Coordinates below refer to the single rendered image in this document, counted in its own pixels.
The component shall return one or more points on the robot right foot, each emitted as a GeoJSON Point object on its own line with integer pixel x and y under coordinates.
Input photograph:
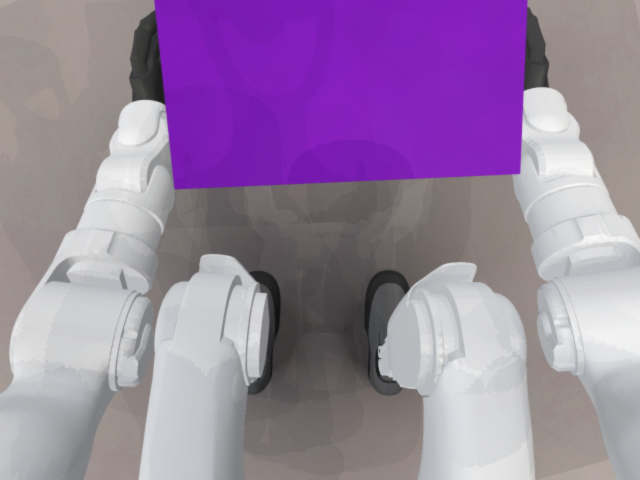
{"type": "Point", "coordinates": [385, 290]}

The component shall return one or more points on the robot left forearm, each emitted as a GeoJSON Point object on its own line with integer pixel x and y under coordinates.
{"type": "Point", "coordinates": [115, 242]}

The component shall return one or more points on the robot right upper arm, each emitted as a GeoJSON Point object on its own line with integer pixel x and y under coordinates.
{"type": "Point", "coordinates": [589, 324]}

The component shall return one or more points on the robot right hand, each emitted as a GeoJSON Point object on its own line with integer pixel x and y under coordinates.
{"type": "Point", "coordinates": [536, 63]}

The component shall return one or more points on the robot left hand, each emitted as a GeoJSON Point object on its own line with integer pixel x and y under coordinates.
{"type": "Point", "coordinates": [146, 75]}

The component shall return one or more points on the carton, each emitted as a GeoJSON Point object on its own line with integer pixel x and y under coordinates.
{"type": "Point", "coordinates": [276, 92]}

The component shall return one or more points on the robot right forearm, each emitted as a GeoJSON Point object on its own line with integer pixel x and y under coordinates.
{"type": "Point", "coordinates": [573, 222]}

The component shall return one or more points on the robot left upper arm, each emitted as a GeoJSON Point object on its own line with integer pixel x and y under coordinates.
{"type": "Point", "coordinates": [76, 346]}

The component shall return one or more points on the left robot thigh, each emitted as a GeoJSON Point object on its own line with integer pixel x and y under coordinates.
{"type": "Point", "coordinates": [196, 412]}

